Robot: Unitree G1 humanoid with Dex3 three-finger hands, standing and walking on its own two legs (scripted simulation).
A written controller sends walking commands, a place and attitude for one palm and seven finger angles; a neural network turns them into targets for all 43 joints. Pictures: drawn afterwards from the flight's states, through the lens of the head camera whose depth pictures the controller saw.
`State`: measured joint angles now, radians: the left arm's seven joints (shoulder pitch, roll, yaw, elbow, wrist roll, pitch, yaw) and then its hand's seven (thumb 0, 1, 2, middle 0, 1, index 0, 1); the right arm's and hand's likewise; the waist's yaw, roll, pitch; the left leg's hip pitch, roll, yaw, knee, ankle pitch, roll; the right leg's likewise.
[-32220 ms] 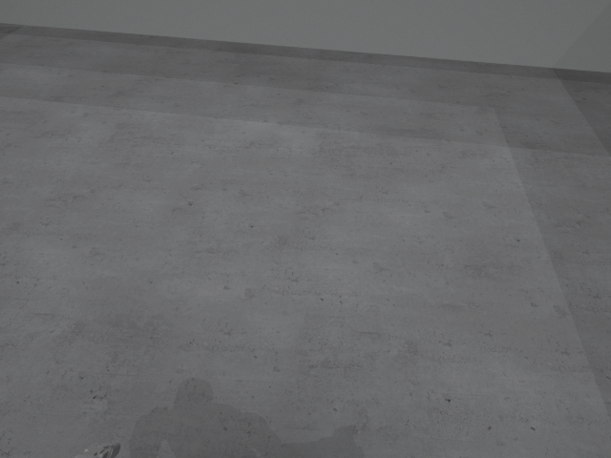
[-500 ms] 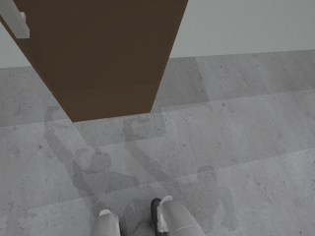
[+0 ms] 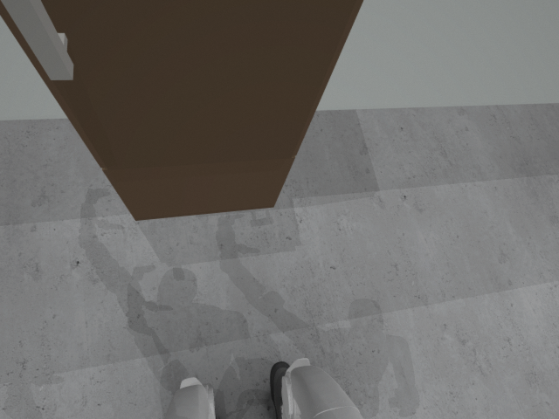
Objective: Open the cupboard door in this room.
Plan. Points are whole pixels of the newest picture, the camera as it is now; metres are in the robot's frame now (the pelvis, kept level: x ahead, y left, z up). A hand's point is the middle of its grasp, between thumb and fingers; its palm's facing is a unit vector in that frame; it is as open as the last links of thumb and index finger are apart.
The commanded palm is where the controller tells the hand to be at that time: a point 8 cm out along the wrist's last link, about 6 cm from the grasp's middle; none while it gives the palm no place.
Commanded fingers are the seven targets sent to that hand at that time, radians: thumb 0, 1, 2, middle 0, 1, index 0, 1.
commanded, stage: move the hooked fingers beside the handle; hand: left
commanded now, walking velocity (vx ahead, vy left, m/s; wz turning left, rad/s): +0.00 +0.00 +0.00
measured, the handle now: (38, 12) +0.59 +0.23 +0.11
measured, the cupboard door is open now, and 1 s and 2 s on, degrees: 0 0 0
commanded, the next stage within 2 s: slide the fingers in behind the handle in 0.76 s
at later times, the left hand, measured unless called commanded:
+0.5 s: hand out of the picture +0.53 +0.29 +0.11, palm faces +0.06 -1.00 -0.02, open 14.0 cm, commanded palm +0.52 +0.32 +0.10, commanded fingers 0.00 -0.50 0.30 -0.30 -1.20 -0.30 -1.20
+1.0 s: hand out of the picture +0.54 +0.30 +0.10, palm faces +0.04 -1.00 +0.00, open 14.0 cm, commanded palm +0.54 +0.31 +0.10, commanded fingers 0.00 -0.50 0.30 -0.30 -1.20 -0.30 -1.20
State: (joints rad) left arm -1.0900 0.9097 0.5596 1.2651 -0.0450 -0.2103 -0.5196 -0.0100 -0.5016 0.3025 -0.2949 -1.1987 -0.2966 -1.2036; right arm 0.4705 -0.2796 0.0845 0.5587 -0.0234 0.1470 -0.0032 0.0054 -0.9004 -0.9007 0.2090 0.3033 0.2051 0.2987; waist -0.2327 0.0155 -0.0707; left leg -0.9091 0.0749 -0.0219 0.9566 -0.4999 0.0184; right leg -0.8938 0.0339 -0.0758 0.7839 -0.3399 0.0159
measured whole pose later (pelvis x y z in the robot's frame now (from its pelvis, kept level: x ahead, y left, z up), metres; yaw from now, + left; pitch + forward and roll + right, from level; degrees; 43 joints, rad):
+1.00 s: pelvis -0.02 +0.00 -0.01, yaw -1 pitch +27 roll -6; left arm -1.20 0.98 0.54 1.33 -0.01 -0.21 -0.50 -0.01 -0.50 0.30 -0.30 -1.20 -0.30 -1.20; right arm 0.46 -0.28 0.11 0.56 -0.02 0.13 -0.02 0.00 -0.90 -0.90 0.21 0.30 0.20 0.30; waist -0.27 0.02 -0.05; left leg -1.00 0.07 -0.03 1.02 -0.50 0.02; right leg -0.98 0.03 -0.08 0.84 -0.33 0.02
